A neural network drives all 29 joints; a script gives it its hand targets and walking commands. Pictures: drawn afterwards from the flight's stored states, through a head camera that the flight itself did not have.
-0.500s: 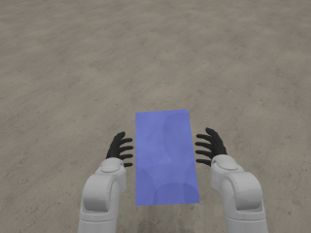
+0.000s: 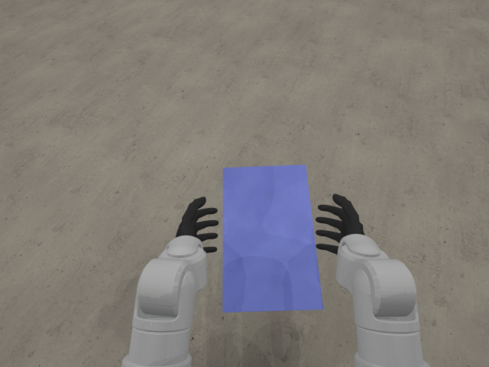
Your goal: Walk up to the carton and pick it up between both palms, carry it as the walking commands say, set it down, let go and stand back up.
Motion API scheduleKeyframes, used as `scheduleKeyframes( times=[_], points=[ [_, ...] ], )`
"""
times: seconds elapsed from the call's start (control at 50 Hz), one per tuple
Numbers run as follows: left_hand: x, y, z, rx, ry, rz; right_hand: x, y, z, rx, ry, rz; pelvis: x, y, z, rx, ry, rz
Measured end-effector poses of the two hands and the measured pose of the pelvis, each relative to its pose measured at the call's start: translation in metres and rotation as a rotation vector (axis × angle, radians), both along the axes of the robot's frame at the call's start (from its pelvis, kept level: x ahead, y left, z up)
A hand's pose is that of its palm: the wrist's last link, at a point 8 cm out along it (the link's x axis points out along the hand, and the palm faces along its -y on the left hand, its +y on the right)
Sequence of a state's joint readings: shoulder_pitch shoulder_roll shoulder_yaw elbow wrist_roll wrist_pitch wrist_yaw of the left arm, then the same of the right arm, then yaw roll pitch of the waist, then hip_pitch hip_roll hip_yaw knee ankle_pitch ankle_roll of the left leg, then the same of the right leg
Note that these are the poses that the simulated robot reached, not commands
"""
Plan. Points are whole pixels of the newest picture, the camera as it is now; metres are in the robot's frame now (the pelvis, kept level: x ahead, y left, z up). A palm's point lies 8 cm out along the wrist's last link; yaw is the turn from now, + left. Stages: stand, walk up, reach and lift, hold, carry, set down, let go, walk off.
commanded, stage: carry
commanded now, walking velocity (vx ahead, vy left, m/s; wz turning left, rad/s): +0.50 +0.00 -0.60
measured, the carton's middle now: (266, 241) +0.34 +0.00 -0.03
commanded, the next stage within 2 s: none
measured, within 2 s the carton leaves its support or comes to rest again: neither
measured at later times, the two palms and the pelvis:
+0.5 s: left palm (264, 107) +0.56 +0.01 +0.10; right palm (392, 135) +0.47 -0.21 +0.11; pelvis +0.25 -0.01 +0.02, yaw -19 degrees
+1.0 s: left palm (344, 51) +0.80 -0.19 +0.08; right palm (449, 81) +0.66 -0.39 +0.08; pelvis +0.51 -0.13 +0.01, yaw -33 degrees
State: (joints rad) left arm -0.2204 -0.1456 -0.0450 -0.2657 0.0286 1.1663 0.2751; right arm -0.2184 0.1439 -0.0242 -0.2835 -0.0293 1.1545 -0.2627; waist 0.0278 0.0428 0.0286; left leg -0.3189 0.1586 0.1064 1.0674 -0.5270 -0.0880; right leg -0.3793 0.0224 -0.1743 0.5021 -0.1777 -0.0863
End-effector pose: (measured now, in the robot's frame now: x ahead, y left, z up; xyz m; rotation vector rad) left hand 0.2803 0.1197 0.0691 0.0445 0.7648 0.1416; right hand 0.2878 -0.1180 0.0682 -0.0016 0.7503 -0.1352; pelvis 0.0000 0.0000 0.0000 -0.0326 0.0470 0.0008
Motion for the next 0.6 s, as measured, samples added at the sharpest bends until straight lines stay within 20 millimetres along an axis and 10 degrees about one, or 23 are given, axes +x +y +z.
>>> scheduleKeyframes(
  times=[0.36, 0.6],
  points=[
    [0.202, -0.054, 0.024, -0.023, -0.029, -0.291, 0.131, -0.046, 0.028, -0.054, -0.026, -0.252, 0.187, 0.024, 0.022, -0.017, 0.016, -0.276],
    [0.337, -0.155, 0.016, -0.049, -0.101, -0.376, 0.237, -0.137, 0.027, -0.068, -0.091, -0.351, 0.312, -0.048, -0.004, -0.03, -0.011, -0.344]
  ],
)
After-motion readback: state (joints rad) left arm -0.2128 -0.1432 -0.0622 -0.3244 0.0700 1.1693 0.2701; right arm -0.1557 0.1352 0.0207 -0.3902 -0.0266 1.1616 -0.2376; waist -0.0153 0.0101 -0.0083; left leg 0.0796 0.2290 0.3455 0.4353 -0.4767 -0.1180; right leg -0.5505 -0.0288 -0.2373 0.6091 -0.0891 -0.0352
